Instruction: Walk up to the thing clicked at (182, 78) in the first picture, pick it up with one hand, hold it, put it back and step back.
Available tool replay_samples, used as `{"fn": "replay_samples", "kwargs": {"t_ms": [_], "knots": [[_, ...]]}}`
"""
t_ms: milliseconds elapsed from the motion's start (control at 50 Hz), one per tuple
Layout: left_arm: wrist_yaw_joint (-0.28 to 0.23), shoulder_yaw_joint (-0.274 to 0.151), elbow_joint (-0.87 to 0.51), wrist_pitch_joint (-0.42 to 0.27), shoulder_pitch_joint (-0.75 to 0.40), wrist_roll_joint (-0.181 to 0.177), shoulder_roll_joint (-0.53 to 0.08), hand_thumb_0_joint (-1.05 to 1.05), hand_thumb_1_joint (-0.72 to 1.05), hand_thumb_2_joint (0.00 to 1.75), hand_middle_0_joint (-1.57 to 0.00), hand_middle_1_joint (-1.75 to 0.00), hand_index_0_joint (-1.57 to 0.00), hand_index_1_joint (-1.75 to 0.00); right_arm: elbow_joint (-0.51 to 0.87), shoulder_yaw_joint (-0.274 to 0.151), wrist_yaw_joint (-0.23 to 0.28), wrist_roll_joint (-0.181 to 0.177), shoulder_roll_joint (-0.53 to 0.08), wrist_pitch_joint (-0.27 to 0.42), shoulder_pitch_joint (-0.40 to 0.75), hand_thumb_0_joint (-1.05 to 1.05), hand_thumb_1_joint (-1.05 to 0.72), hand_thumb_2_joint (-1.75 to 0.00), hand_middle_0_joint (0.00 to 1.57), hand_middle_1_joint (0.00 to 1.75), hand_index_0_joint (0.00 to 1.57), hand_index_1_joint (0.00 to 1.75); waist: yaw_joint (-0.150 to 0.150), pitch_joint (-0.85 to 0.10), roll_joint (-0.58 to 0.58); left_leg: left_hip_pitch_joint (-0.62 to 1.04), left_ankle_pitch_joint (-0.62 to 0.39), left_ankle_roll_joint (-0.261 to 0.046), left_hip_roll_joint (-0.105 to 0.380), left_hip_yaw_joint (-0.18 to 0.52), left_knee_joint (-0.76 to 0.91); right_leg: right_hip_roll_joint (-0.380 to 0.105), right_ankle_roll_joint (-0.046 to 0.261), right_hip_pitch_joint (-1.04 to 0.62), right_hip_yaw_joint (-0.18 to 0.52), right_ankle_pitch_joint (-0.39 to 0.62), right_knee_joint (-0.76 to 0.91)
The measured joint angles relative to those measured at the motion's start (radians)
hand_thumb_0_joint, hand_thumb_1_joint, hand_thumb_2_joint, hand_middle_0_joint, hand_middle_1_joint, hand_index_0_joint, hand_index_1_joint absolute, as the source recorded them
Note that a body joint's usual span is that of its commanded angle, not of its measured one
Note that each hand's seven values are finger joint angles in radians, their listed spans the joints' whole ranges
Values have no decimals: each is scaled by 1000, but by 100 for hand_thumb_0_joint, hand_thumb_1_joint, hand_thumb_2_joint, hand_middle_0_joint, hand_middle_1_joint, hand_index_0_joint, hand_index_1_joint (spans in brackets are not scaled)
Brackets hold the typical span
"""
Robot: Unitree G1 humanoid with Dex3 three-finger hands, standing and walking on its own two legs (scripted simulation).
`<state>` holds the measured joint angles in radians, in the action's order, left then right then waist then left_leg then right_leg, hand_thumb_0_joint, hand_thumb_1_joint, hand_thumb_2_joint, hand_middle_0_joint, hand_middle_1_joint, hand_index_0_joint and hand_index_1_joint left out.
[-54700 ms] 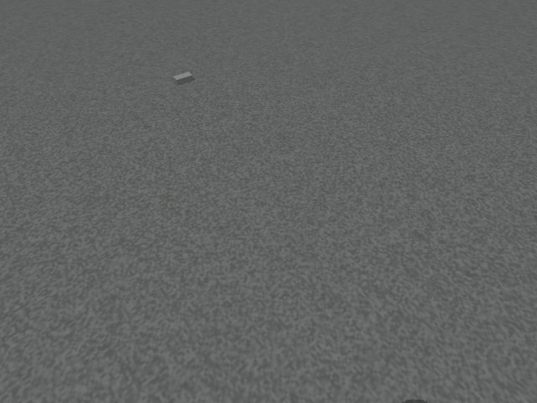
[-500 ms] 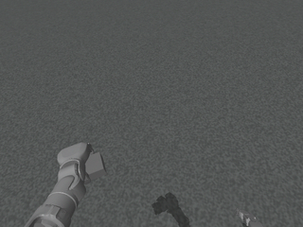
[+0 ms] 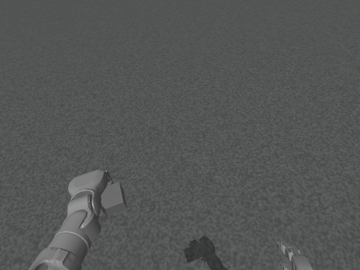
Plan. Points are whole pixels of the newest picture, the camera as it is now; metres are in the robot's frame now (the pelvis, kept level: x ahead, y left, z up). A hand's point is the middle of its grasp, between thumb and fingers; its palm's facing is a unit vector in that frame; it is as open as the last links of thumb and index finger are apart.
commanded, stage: hold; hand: left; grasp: from above
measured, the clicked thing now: (99, 203) +0.31 +0.24 -0.07
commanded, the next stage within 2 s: crouch in 0.64 s
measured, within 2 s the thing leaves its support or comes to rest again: neither
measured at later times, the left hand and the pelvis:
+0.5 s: hand (93, 202) +0.30 +0.23 -0.03, palm faces -0.41 -0.16 -0.90, open 9.3 cm; pelvis +0.00 +0.01 +0.00, yaw +0 degrees
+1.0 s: hand (96, 207) +0.29 +0.23 -0.05, palm faces -0.45 -0.15 -0.88, open 9.2 cm; pelvis +0.00 +0.00 +0.00, yaw +0 degrees
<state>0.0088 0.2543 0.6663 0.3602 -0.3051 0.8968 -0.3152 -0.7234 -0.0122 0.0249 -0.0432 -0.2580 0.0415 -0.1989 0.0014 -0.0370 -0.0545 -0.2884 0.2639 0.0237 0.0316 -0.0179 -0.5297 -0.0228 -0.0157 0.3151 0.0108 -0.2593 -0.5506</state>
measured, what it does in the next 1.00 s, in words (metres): stands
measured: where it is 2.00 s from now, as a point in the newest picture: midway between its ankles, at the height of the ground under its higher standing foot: outside the picture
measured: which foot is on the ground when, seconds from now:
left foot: down 0.00-1.00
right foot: down 0.00-1.00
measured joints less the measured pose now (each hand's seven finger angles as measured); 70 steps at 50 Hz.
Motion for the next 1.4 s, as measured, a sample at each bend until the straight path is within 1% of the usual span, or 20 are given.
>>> {"fn": "replay_samples", "kwargs": {"t_ms": [120,260,400,540,620,760,860,920,980,1020,1060,1080,1160,1260,1340,1400], "knots": [[27,-3,-19,-10,7,7,-12,1,21,29,-68,-54,-71,-49,11,3,3,-1,2,1,2,1,-89,-89,20,30,20,30,-4,6,1,8,-6,-2,-1,-3,9,-1,-2,-8,3,9,11],[42,-1,-41,-25,20,11,-23,1,21,30,-68,-55,-70,-50,15,3,6,-1,5,3,1,1,-89,-89,20,30,20,30,-11,13,2,14,-11,-4,-3,-5,17,-2,-4,-15,5,15,21],[24,1,-37,-29,14,18,-20,1,20,30,-68,-56,-70,-51,4,4,6,-1,7,1,3,1,-89,-89,20,30,20,30,-14,11,-1,24,-12,-6,-4,-6,20,-3,-6,-26,6,18,28],[25,5,-14,-23,3,11,-11,1,20,30,-67,-57,-69,-52,7,4,1,-2,8,3,5,1,-89,-89,20,30,20,30,-10,15,1,24,-15,-6,-3,-6,25,-3,-6,-26,6,21,33],[23,3,-16,-28,12,15,-7,1,20,31,-67,-57,-70,-52,10,1,-1,1,7,1,2,1,-89,-90,20,30,20,30,-8,19,3,23,-16,-5,-2,-7,27,-2,-5,-25,7,23,35],[-1,0,-8,-28,-2,23,-6,1,19,31,-68,-57,-71,-51,-5,-2,0,2,4,-3,-1,1,-89,-90,20,30,20,30,-11,17,2,28,-15,-4,-1,-4,27,0,-4,-31,4,22,38],[6,-4,4,-21,-16,16,-13,1,19,30,-69,-55,-72,-49,-6,-3,-1,-1,4,-2,-2,1,-88,-89,20,30,20,30,-8,13,0,30,-16,-4,-1,-4,31,0,-4,-33,4,23,41],[13,-4,20,-31,-14,16,-15,1,19,30,-70,-53,-73,-47,1,-2,-1,-1,5,-1,-3,1,-88,-89,20,30,20,30,-3,12,1,25,-17,-4,-1,-4,30,0,-4,-28,4,23,39],[7,-6,48,-61,-9,23,-12,1,19,30,-71,-52,-74,-46,10,0,-1,-2,7,0,-3,1,-88,-89,20,30,20,30,2,17,9,11,-16,-4,-2,-3,23,-1,-3,-14,3,20,30],[-11,-10,79,-87,-9,33,-8,1,19,30,-71,-51,-74,-45,13,-1,-2,0,9,1,-2,1,-88,-89,20,30,20,30,5,23,17,-6,-13,-4,-1,-2,12,-1,-3,4,3,17,18],[-43,-17,122,-114,-15,46,-3,1,20,29,-72,-49,-75,-43,13,-3,-7,4,10,3,1,1,-87,-89,20,30,20,30,10,30,26,-35,-6,-3,-1,0,-10,0,-2,31,2,11,-2],[-65,-23,146,-128,-22,53,-2,1,20,29,-72,-49,-75,-43,11,-4,-10,7,10,4,2,1,-87,-89,20,30,20,30,13,32,31,-56,-1,-3,0,1,-27,0,-2,52,1,7,-17],[-177,-56,257,-175,-71,96,-1,1,21,27,-73,-46,-76,-40,-2,-18,-24,21,9,3,6,1,-87,-89,20,30,21,30,27,30,51,-183,33,0,3,9,-132,3,-1,172,-3,-24,-112],[-291,-96,409,-218,-177,140,-15,1,23,23,-73,-44,-77,-37,-28,-40,-31,42,-4,-3,-10,1,-87,-89,20,30,21,30,50,-23,64,-436,112,3,7,23,-352,7,-4,415,-8,-95,-315],[-368,-135,539,-231,-290,153,-37,1,24,21,-73,-43,-77,-37,-35,-51,-33,54,-16,2,-28,1,-87,-89,20,30,20,30,83,-65,60,-662,178,1,10,33,-551,10,-6,635,-11,-158,-503],[-413,-164,618,-226,-369,144,-59,1,24,21,-73,-43,-76,-37,-38,-53,-35,63,-18,13,-44,1,-87,-89,20,30,20,30,111,-96,52,-832,225,-3,12,40,-691,12,-11,801,-11,-197,-634]]}}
